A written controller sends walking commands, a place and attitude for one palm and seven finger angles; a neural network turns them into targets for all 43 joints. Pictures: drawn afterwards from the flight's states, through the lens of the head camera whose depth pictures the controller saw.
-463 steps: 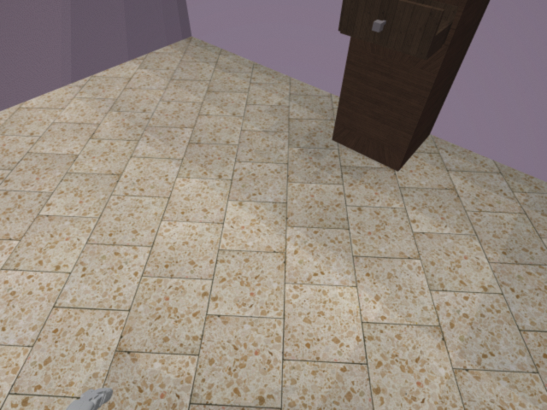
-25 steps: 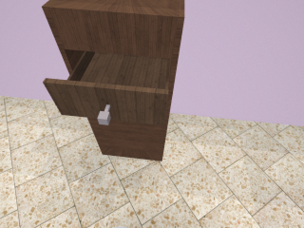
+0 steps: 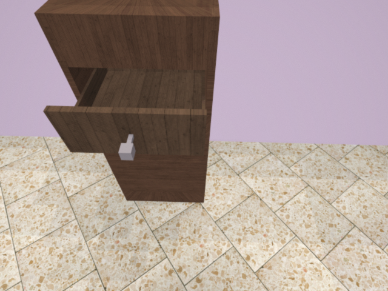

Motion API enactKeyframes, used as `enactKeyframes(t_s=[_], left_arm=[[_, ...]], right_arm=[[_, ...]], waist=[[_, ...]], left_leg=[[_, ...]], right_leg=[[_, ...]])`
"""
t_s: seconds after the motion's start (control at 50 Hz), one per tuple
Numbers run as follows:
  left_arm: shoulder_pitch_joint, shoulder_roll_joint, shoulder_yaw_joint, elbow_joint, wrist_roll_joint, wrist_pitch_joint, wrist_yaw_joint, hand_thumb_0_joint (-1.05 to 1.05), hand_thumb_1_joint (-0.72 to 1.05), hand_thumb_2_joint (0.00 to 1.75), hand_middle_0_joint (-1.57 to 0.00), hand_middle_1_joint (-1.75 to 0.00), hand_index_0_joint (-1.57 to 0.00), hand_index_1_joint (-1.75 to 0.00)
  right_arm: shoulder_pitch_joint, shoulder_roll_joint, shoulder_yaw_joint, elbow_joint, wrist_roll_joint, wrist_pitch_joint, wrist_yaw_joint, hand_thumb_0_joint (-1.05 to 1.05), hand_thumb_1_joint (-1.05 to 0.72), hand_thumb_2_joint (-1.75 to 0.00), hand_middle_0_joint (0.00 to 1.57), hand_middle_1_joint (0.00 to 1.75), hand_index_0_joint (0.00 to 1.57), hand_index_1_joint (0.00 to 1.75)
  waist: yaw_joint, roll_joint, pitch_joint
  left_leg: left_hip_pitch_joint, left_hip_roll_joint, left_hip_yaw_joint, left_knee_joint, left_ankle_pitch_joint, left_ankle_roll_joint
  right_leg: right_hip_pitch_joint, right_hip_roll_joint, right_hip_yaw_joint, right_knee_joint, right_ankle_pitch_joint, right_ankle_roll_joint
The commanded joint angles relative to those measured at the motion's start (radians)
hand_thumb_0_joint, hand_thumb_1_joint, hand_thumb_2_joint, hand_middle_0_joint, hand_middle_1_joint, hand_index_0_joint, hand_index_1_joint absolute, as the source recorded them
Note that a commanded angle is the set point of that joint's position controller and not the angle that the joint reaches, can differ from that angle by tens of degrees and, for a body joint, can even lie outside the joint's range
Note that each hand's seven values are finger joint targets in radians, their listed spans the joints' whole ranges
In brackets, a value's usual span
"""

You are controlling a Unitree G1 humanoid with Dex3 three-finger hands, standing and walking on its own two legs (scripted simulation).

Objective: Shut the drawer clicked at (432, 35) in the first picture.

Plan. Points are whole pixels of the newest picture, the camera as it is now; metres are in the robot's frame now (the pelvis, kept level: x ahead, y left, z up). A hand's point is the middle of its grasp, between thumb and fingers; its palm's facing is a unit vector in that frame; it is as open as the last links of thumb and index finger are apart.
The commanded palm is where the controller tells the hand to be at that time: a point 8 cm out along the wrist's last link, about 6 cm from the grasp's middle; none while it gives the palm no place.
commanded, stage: look again from close up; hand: left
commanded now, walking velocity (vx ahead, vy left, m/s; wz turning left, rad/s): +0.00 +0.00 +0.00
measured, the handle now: (128, 146) +0.44 +0.19 +0.01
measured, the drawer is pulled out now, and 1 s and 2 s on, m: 0.18 0.18 0.18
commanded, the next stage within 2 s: shuffle to correct the standing spot in 0.38 s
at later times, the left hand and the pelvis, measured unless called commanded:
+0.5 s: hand out of the picture -0.03 +0.14 -0.16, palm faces +0.04 -0.98 -0.17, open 7.3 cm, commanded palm none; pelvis -0.01 -0.02 +0.01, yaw +1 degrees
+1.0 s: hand out of the picture +0.04 +0.20 -0.17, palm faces +0.03 -0.97 -0.23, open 7.4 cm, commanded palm none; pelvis +0.04 +0.02 +0.00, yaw +0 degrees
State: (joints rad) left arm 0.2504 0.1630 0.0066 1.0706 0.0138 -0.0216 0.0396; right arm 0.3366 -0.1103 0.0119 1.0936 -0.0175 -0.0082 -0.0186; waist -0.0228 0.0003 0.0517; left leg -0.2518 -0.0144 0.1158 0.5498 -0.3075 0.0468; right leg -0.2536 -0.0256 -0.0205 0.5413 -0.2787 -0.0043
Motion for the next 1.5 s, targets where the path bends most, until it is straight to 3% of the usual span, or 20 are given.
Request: enactKeyframes(t_s=[0.0,0.04,0.18,0.48,0.6,0.7,0.72,0.74,0.8,0.86,0.94,0.98,1.04,1.18,1.2,1.24,1.3,1.38,1.44,1.48], left_arm=[[0.09,0.101,-0.015,-0.016,-0.001,-0.023,0.008,0.0,0.9,0.9,-0.2,-0.3,-0.2,-0.3],[0.088,0.074,-0.018,-0.004,-0.009,-0.019,0.014,0.0,0.9,0.9,-0.2,-0.3,-0.2,-0.3],[0.095,0.073,-0.021,0.001,-0.003,-0.008,0.005,0.0,0.9,0.9,-0.2,-0.3,-0.2,-0.3],[0.153,0.067,-0.014,0.014,-0.002,-0.015,0.001,0.0,0.9,0.9,-0.2,-0.3,-0.2,-0.3],[0.189,0.089,0.012,0.011,0.002,-0.006,-0.008,0.0,0.9,0.9,-0.2,-0.3,-0.2,-0.3],[0.198,0.078,0.024,0.0,0.002,-0.007,-0.01,0.0,0.9,0.9,-0.2,-0.3,-0.2,-0.3],[0.167,0.216,0.002,-0.055,0.017,-0.013,0.001,0.0,0.9,0.9,-0.2,-0.3,-0.2,-0.3],[0.164,0.155,0.015,-0.041,0.01,-0.016,0.008,0.0,0.9,0.9,-0.2,-0.3,-0.2,-0.3],[0.141,0.08,0.002,-0.047,0.007,-0.013,0.009,0.0,0.9,0.9,-0.2,-0.3,-0.2,-0.3],[0.192,0.046,-0.002,-0.024,0.003,-0.003,0.015,0.0,0.9,0.9,-0.2,-0.3,-0.2,-0.3],[0.116,0.053,0.016,-0.094,0.005,0.026,0.021,0.0,0.9,0.9,-0.2,-0.3,-0.2,-0.3],[0.03,0.061,0.031,-0.141,0.014,0.045,0.015,0.0,0.9,0.9,-0.2,-0.3,-0.2,-0.3],[0.008,0.065,0.046,-0.172,0.012,0.056,0.004,0.0,0.9,0.9,-0.2,-0.3,-0.2,-0.3],[0.054,0.068,0.05,-0.192,0.007,0.051,-0.017,0.0,0.9,0.9,-0.2,-0.3,-0.2,-0.3],[0.077,0.102,0.054,-0.188,0.009,0.041,-0.015,0.0,0.9,0.9,-0.2,-0.3,-0.2,-0.3],[0.086,0.172,0.056,-0.19,0.003,0.026,-0.003,0.0,0.9,0.9,-0.2,-0.3,-0.2,-0.3],[-0.024,0.155,0.049,-0.219,0.007,0.025,0.006,0.0,0.9,0.9,-0.2,-0.3,-0.2,-0.3],[-0.074,0.152,0.053,-0.231,0.012,0.037,0.014,0.0,0.9,0.9,-0.2,-0.3,-0.2,-0.3],[-0.071,0.137,0.054,-0.213,0.002,0.052,0.009,0.0,0.9,0.9,-0.2,-0.3,-0.2,-0.3],[-0.049,0.071,0.045,-0.212,-0.008,0.056,0.0,0.0,0.9,0.9,-0.2,-0.3,-0.2,-0.3]], right_arm=[[0.05,-0.081,-0.016,-0.053,0.002,-0.024,0.006,0.0,-0.9,-0.9,0.2,0.3,0.2,0.3],[0.07,-0.126,-0.019,-0.032,0.004,-0.027,-0.006,0.0,-0.9,-0.9,0.2,0.3,0.2,0.3],[0.032,-0.111,-0.011,-0.029,0.005,-0.008,-0.001,0.0,-0.9,-0.9,0.2,0.3,0.2,0.3],[0.034,-0.116,-0.006,0.009,0.006,-0.011,-0.003,0.0,-0.9,-0.9,0.2,0.3,0.2,0.3],[0.04,-0.096,-0.014,0.007,-0.003,-0.003,0.006,0.0,-0.9,-0.9,0.2,0.3,0.2,0.3],[0.07,-0.072,-0.015,0.002,-0.003,-0.016,0.006,0.0,-0.9,-0.9,0.2,0.3,0.2,0.3],[-0.052,-0.169,-0.04,-0.11,-0.033,0.02,0.024,0.0,-0.9,-0.9,0.2,0.3,0.2,0.3],[-0.03,-0.115,-0.033,-0.112,-0.018,0.0,0.017,0.0,-0.9,-0.9,0.2,0.3,0.2,0.3],[0.06,-0.103,-0.026,-0.077,0.001,-0.024,-0.008,0.0,-0.9,-0.9,0.2,0.3,0.2,0.3],[0.09,-0.159,-0.038,-0.059,0.007,-0.038,-0.032,0.0,-0.9,-0.9,0.2,0.3,0.2,0.3],[0.173,-0.21,-0.068,-0.05,0.0,-0.019,-0.054,0.0,-0.9,-0.9,0.2,0.3,0.2,0.3],[0.204,-0.213,-0.079,-0.051,-0.012,-0.007,-0.067,0.0,-0.9,-0.9,0.2,0.3,0.2,0.3],[0.106,-0.204,-0.078,-0.089,-0.018,-0.004,-0.066,0.0,-0.9,-0.9,0.2,0.3,0.2,0.3],[-0.042,-0.207,-0.079,-0.134,-0.012,-0.002,-0.038,0.0,-0.9,-0.9,0.2,0.3,0.2,0.3],[-0.028,-0.188,-0.077,-0.132,-0.009,0.002,-0.032,0.0,-0.9,-0.9,0.2,0.3,0.2,0.3],[0.033,-0.12,-0.072,-0.131,0.003,0.022,-0.029,0.0,-0.9,-0.9,0.2,0.3,0.2,0.3],[0.001,-0.1,-0.068,-0.125,0.002,0.047,-0.019,0.0,-0.9,-0.9,0.2,0.3,0.2,0.3],[0.032,-0.101,-0.064,-0.104,0.006,0.039,-0.006,0.0,-0.9,-0.9,0.2,0.3,0.2,0.3],[0.123,-0.082,-0.059,-0.06,0.001,0.034,-0.003,0.0,-0.9,-0.9,0.2,0.3,0.2,0.3],[0.075,-0.141,-0.067,-0.083,-0.015,0.027,-0.008,0.0,-0.9,-0.9,0.2,0.3,0.2,0.3]], waist=[[-0.008,-0.009,-0.148],[-0.006,-0.038,-0.147],[0.003,-0.019,0.102],[0.012,-0.019,0.039],[0.022,-0.082,0.106],[0.013,-0.057,0.123],[-0.02,-0.052,0.265],[-0.006,0.053,0.107],[-0.014,0.15,-0.033],[0.008,0.102,-0.101],[-0.034,0.143,-0.062],[-0.057,0.109,-0.022],[-0.024,0.065,-0.012],[0.051,0.074,-0.039],[0.056,-0.012,-0.058],[0.031,-0.225,-0.117],[0.007,-0.193,-0.073],[-0.005,-0.116,-0.069],[-0.035,-0.032,-0.023],[-0.009,0.187,0.066]], left_leg=[[0.092,0.067,-0.116,-0.081,0.19,-0.032],[0.092,0.127,-0.141,-0.056,0.347,-0.009],[-0.011,0.104,-0.149,-0.174,0.042,-0.009],[0.04,0.097,-0.129,-0.192,0.019,-0.01],[-0.063,0.041,-0.07,-0.063,-0.115,-0.013],[-0.052,0.042,-0.059,-0.053,-0.06,-0.006],[-0.133,-0.006,-0.119,0.061,-0.044,0.0],[-0.036,0.061,-0.092,0.058,-0.036,-0.016],[0.041,0.111,-0.181,-0.068,0.137,0.005],[0.126,0.189,-0.212,-0.038,0.779,0.028],[0.355,0.288,-0.266,-0.043,1.267,0.062],[0.36,0.339,-0.303,-0.075,1.209,0.107],[0.262,0.347,-0.262,-0.099,1.026,0.141],[0.001,0.25,-0.154,-0.056,0.572,0.074],[-0.042,0.193,-0.128,0.013,0.359,0.037],[-0.1,0.004,-0.033,0.274,-0.262,-0.036],[-0.088,0.034,-0.104,0.451,-0.275,-0.033],[-0.015,0.039,-0.07,0.227,-0.192,-0.036],[0.147,0.014,-0.053,-0.071,-0.037,-0.026],[-0.058,0.182,-0.3,-0.31,-0.258,0.047]], right_leg=[[0.09,-0.115,0.099,-0.062,0.381,-0.064],[0.108,-0.079,0.067,-0.039,0.335,-0.049],[-0.034,-0.068,0.098,-0.157,-0.001,-0.05],[0.015,-0.078,0.1,-0.203,-0.032,-0.048],[-0.034,-0.129,0.191,-0.285,-0.356,-0.097],[-0.054,-0.134,0.179,-0.246,-0.282,-0.121],[-0.198,-0.089,0.22,-0.248,-0.332,-0.114],[-0.202,-0.179,0.227,-0.208,-0.345,-0.128],[-0.099,-0.055,0.063,-0.042,-0.033,-0.072],[0.001,-0.022,-0.018,0.035,0.18,-0.035],[-0.246,0.019,-0.043,0.22,-0.145,-0.012],[-0.373,0.009,-0.006,0.4,-0.252,-0.012],[-0.354,-0.016,0.031,0.44,-0.169,-0.011],[0.032,-0.013,-0.028,0.074,0.153,-0.023],[0.1,-0.056,0.025,0.006,0.314,-0.036],[0.112,-0.317,0.299,-0.121,0.612,-0.204],[-0.035,-0.267,0.268,-0.199,0.324,-0.232],[-0.066,-0.219,0.207,-0.224,0.075,-0.199],[-0.199,-0.138,0.15,-0.211,-0.212,-0.094],[-0.164,-0.006,0.039,-0.059,-0.148,-0.017]])
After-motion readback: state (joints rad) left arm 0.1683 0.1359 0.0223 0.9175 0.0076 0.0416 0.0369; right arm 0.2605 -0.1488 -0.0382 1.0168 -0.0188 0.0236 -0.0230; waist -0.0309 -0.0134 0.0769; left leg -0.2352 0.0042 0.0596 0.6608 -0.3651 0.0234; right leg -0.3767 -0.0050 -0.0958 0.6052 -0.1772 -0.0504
